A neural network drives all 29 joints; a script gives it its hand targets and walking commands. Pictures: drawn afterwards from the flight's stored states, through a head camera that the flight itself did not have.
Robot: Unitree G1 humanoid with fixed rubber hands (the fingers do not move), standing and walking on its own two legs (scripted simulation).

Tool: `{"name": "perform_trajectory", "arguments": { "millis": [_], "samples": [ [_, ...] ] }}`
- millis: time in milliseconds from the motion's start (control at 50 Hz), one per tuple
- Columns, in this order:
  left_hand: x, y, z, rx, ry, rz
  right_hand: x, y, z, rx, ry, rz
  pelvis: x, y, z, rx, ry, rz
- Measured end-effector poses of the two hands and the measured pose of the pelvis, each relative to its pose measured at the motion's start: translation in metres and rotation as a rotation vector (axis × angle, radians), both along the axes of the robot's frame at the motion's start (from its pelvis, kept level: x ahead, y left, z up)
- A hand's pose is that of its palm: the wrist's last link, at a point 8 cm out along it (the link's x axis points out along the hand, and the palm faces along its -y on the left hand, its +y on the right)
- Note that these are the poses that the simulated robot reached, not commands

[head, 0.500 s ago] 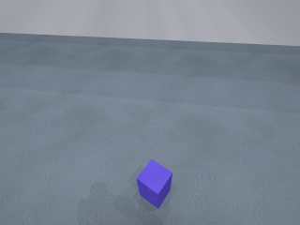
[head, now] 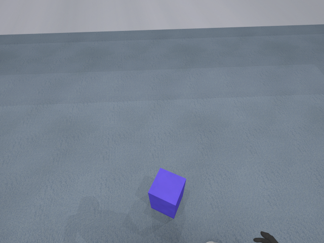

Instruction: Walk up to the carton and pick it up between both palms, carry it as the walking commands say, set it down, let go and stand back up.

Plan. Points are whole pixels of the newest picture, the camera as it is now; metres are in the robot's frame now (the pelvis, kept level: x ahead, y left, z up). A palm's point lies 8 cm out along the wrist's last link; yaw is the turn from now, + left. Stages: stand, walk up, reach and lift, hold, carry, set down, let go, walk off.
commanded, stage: walk up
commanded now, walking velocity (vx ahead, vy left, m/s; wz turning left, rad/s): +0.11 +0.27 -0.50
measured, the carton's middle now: (167, 194) +0.43 +0.01 -0.63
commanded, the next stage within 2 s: none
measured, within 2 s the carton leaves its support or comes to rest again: neither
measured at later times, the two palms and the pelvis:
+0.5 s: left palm (37, 234) +0.17 +0.35 -0.09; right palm out of the picture +0.09 -0.17 -0.13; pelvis +0.08 +0.09 +0.02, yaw -14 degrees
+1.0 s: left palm (52, 202) +0.26 +0.36 -0.13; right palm out of the picture +0.03 -0.12 -0.09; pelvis +0.09 +0.15 +0.01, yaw -20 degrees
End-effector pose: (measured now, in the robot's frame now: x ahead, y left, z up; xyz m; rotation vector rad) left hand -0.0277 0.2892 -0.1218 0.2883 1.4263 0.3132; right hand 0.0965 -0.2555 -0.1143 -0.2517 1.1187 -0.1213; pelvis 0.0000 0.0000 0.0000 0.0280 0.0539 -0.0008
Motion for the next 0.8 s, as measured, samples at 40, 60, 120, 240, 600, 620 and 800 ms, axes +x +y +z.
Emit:
{"name": "perform_trajectory", "arguments": {
  "millis": [40, 60, 120, 240, 600, 620, 800],
  "samples": [
    [0.04, 0.007, 0.002, -0.017, -0.051, -0.057, -0.019, 0.011, 0.003, 0.003, 0.031, -0.05, 0.007, 0.009, 0.006, -0.015, -0.004, -0.033],
    [0.061, 0.009, 0.003, -0.027, -0.083, -0.086, -0.028, 0.015, 0.004, 0.002, 0.045, -0.082, 0.01, 0.013, 0.008, -0.021, -0.006, -0.049],
    [0.125, 0.01, 0.007, -0.054, -0.177, -0.172, -0.052, 0.023, 0.004, -0.004, 0.082, -0.182, 0.021, 0.023, 0.01, -0.025, -0.01, -0.099],
    [0.224, -0.01, 0.01, -0.078, -0.314, -0.309, -0.087, 0.042, -0.021, 0.036, 0.164, -0.327, 0.044, 0.038, -0.002, 0.008, -0.02, -0.176],
    [0.202, 0.096, 0.007, -0.08, -0.139, -0.26, 0.032, 0.117, -0.002, 0.035, -0.01, -0.29, 0.091, 0.124, 0.007, -0.011, -0.033, -0.276],
    [0.205, 0.103, -0.002, -0.095, -0.133, -0.267, 0.036, 0.12, -0.002, 0.004, -0.032, -0.289, 0.096, 0.132, 0.001, -0.035, -0.029, -0.281],
    [0.257, 0.109, -0.022, -0.19, -0.135, -0.354, -0.007, 0.134, 0.036, -0.136, 0.003, -0.398, 0.095, 0.157, 0.009, -0.096, -0.029, -0.311]
  ]
}}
